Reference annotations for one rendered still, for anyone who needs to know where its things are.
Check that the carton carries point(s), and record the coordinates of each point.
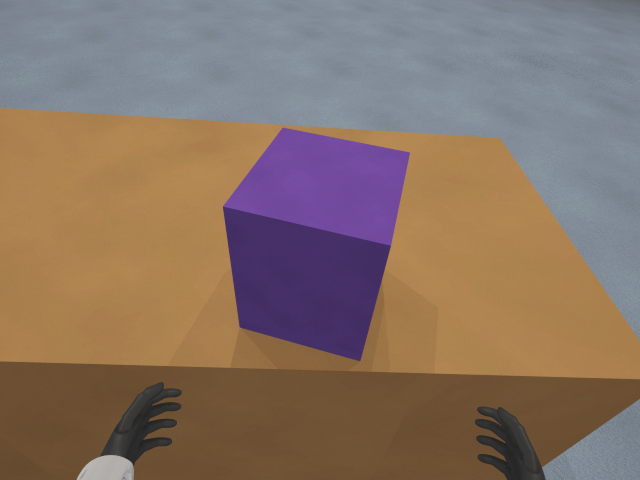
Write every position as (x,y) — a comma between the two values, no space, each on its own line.
(309,232)

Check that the left robot hand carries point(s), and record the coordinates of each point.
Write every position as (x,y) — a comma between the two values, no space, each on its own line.
(127,438)

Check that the robot left forearm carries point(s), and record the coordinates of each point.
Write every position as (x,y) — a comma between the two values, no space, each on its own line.
(108,467)

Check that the right robot hand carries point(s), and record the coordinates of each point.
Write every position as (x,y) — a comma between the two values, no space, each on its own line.
(522,461)

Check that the pedestal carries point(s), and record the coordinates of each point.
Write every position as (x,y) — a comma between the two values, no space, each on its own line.
(115,275)

